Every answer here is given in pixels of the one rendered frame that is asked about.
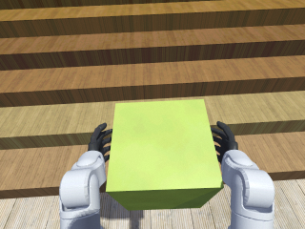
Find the right robot forearm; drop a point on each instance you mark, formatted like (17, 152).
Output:
(252, 192)

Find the robot right hand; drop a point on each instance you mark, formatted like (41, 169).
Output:
(227, 141)

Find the robot left hand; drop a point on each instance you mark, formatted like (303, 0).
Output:
(97, 142)

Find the left robot forearm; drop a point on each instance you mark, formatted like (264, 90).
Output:
(79, 192)

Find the carton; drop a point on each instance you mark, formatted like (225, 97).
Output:
(162, 156)

